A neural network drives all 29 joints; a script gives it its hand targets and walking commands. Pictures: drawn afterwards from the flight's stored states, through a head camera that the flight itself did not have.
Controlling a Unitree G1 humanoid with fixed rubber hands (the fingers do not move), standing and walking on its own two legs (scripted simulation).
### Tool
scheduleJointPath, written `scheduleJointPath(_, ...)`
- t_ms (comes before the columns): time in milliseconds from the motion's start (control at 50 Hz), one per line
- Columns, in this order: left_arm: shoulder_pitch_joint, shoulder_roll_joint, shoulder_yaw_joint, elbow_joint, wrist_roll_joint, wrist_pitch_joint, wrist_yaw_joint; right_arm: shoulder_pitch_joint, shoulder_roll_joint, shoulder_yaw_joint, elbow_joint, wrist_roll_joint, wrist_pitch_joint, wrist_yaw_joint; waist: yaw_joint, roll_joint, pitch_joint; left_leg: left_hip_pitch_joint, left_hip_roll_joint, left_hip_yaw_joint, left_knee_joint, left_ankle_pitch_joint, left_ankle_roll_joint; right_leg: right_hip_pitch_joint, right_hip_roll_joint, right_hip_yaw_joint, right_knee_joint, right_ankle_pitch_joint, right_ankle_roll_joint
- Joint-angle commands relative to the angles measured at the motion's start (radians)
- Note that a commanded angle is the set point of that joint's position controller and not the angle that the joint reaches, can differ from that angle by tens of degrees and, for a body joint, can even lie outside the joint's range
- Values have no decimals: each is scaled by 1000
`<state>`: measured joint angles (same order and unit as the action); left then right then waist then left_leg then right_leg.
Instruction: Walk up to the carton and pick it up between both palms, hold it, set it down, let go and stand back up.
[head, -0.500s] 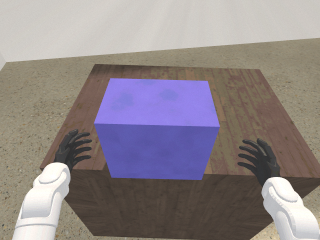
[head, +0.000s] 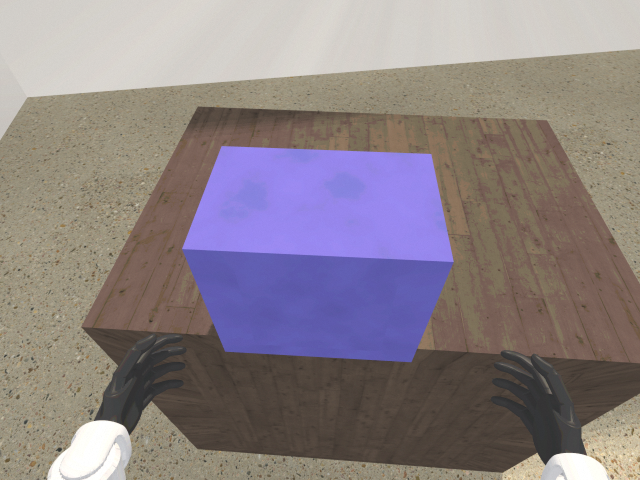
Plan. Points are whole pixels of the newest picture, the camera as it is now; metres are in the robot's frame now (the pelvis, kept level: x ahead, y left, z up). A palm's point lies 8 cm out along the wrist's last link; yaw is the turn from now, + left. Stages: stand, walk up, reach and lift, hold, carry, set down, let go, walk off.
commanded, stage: set down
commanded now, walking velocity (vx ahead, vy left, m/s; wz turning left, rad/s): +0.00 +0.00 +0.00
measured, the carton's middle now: (321, 259) +0.39 +0.06 +0.06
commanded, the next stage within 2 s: let go in 1.28 s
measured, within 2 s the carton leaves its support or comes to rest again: neither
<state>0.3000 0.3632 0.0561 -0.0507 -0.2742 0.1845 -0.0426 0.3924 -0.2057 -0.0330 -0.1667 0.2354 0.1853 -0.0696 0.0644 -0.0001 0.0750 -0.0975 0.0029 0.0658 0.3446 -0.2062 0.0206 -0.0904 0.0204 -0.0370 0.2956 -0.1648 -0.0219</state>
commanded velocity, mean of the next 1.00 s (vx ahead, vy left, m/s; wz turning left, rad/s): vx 0.00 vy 0.00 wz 0.00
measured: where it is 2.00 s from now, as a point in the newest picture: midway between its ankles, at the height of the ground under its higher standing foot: outside the picture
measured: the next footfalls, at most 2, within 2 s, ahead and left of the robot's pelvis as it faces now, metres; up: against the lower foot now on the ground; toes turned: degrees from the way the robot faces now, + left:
none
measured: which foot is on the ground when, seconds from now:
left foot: down 0.00-1.00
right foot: down 0.00-1.00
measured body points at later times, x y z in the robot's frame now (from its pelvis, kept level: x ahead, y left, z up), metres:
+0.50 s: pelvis +0.00 +0.00 +0.00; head +0.03 +0.01 +0.45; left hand +0.18 +0.24 -0.05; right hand +0.20 -0.21 -0.04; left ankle -0.01 +0.10 -0.75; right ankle +0.00 -0.11 -0.75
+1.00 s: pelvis +0.00 -0.01 +0.00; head +0.01 +0.01 +0.44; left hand +0.15 +0.23 -0.10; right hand +0.15 -0.23 -0.09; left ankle -0.01 +0.10 -0.75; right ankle +0.00 -0.11 -0.75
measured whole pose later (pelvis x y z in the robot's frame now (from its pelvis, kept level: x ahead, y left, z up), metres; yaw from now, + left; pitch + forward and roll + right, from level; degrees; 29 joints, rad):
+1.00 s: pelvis +0.00 -0.01 +0.00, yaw +0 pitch -3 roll +0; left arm 0.23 0.25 -0.02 0.49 -0.03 0.10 0.03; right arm 0.23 -0.16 -0.03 0.69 -0.01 -0.19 0.03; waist 0.02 -0.03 0.08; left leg -0.12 0.02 0.06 0.42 -0.24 0.01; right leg -0.12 0.03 -0.04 0.39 -0.21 -0.03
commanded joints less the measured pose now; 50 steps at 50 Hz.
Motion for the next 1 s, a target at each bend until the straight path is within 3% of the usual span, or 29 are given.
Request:
scheduleJointPath(0,-85,138,62,-163,10,-109,5,-64,-68,-52,-178,-29,-97,6,2,35,-115,24,13,-58,-16,240,-57,-4,-48,103,-44,11,-29)
scheduleJointPath(80,-58,145,51,-143,20,-171,14,-22,-49,-45,-142,-54,-153,9,-2,32,-132,25,19,-64,-4,254,-57,-4,-47,98,-29,34,-26)
scheduleJointPath(140,-50,139,32,-74,47,-193,22,-29,-64,-51,-35,-74,-181,22,-12,52,-148,30,22,-65,11,278,-59,-9,-38,89,-17,44,-31)
scheduleJointPath(200,-50,140,27,-63,42,-212,24,-38,-50,-35,-17,-76,-213,22,-9,33,-154,17,21,-65,16,295,-56,12,-39,88,-8,87,-22)
scheduleJointPath(240,-35,120,10,13,61,-202,22,-40,-58,-46,80,-91,-216,27,-25,42,-118,15,21,-67,14,282,-58,-3,-39,84,-11,66,-28)
scheduleJointPath(260,-39,126,16,-21,60,-202,23,-43,-45,-35,55,-76,-222,28,-13,50,-132,27,20,-63,15,296,-56,9,-42,84,-8,81,-24)
scheduleJointPath(300,-30,94,1,37,82,-192,23,-45,-60,-44,130,-91,-231,33,-30,58,-105,37,20,-68,17,296,-65,-7,-38,78,-11,67,-28)
scheduleJointPath(360,-56,75,-2,63,100,-184,25,-84,-57,-38,182,-102,-250,39,-30,65,-108,39,20,-66,24,322,-69,-12,-32,68,-9,71,-32)
scheduleJointPath(380,-50,62,-2,111,112,-177,26,-96,-52,-28,217,-108,-251,42,-24,52,-88,39,16,-64,24,310,-68,-12,-31,68,-11,66,-30)
scheduleJointPath(400,-76,57,-2,87,112,-182,27,-122,-39,-28,203,-103,-261,40,-25,47,-93,30,16,-63,28,293,-63,-4,-35,70,-9,61,-28)
scheduleJointPath(540,-73,11,-11,272,196,-174,38,-152,-44,-13,444,-168,-325,56,-33,33,-97,33,12,-53,44,294,-64,-5,-25,53,15,113,-21)
scheduleJointPath(580,-103,15,-7,256,196,-177,44,-175,-36,-16,457,-174,-346,55,-33,19,-120,32,12,-50,43,270,-57,-5,-28,54,19,106,-18)
scheduleJointPath(620,-105,0,-22,333,220,-168,52,-177,-49,-24,573,-199,-354,64,-41,33,-98,28,14,-47,42,254,-59,-36,-21,44,22,85,-20)
scheduleJointPath(660,-155,24,-12,267,210,-170,63,-218,-41,-31,523,-201,-377,66,-37,19,-148,26,18,-40,39,243,-50,-15,-22,45,25,92,-14)
scheduleJointPath(680,-118,2,-32,334,228,-162,64,-195,-47,-41,609,-215,-379,72,-50,22,-128,23,16,-40,43,227,-51,-22,-21,43,30,89,-13)
scheduleJointPath(820,-108,3,-34,366,243,-140,73,-191,-49,-34,703,-236,-421,81,-47,3,-143,33,15,-28,45,256,-46,-10,-28,45,43,179,-3)
scheduleJointPath(980,-167,-13,-40,403,241,-112,80,-248,-46,-26,733,-241,-418,98,-41,12,-88,15,19,-16,22,145,-39,-45,-33,42,26,77,-5)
